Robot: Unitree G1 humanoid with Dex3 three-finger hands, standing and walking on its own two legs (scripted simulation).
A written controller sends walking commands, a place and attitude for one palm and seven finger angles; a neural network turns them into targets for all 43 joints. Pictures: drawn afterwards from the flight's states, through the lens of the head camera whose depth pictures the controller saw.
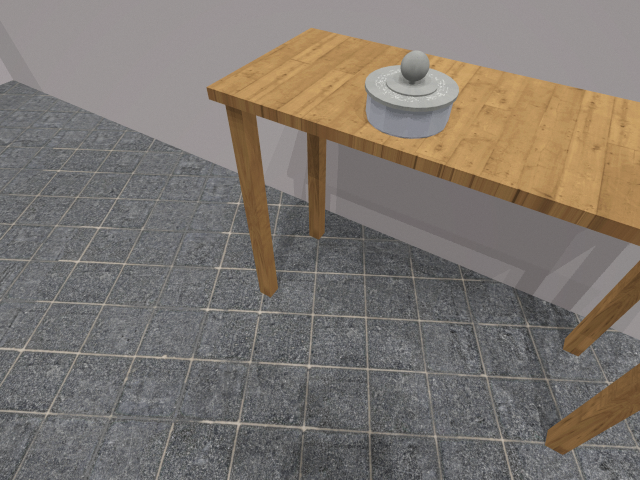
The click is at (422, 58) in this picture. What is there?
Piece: lid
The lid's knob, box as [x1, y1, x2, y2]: [400, 50, 429, 81]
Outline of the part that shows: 421,51 411,51 406,54 402,59 400,68 405,78 412,81 418,80 423,77 427,72 429,65 428,59 426,55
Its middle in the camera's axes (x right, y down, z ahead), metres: +0.18 -0.33 +0.73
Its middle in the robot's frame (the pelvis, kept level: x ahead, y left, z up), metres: +0.79 -0.13 +0.16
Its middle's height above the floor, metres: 0.94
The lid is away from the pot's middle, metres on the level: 0.00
